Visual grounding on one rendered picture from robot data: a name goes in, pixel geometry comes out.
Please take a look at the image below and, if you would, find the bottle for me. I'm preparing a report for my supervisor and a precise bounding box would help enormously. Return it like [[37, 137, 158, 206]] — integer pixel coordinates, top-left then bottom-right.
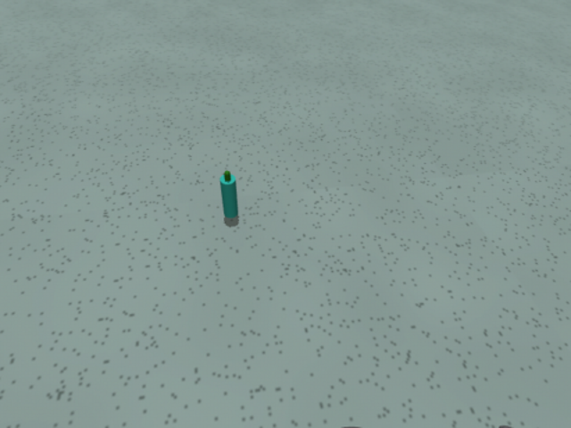
[[220, 171, 238, 218]]

